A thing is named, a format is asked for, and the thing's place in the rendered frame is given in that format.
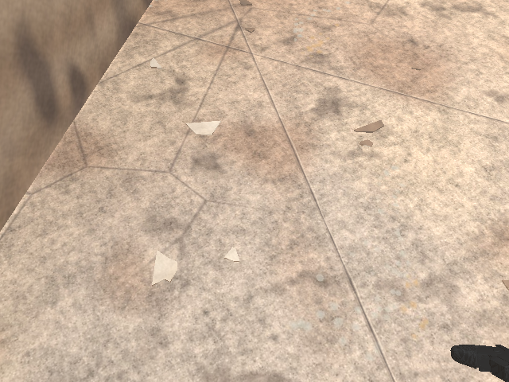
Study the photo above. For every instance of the robot right hand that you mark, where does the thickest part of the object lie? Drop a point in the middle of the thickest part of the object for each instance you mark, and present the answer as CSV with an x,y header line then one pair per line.
x,y
486,358

